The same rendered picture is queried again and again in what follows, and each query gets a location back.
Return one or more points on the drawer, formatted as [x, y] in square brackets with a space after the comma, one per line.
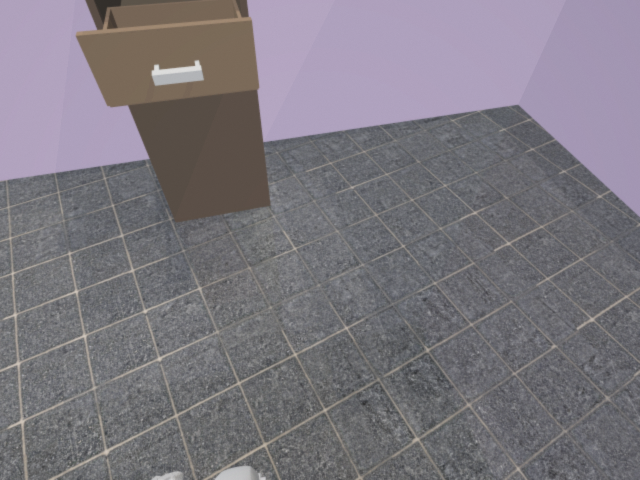
[137, 37]

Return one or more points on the cabinet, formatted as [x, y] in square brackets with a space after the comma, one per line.
[207, 152]

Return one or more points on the handle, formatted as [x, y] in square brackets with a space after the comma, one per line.
[177, 75]

